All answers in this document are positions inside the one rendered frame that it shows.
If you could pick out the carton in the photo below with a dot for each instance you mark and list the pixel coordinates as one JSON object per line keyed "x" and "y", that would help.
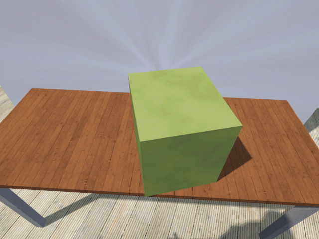
{"x": 184, "y": 128}

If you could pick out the table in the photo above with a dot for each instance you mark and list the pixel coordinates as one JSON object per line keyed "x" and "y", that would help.
{"x": 84, "y": 141}

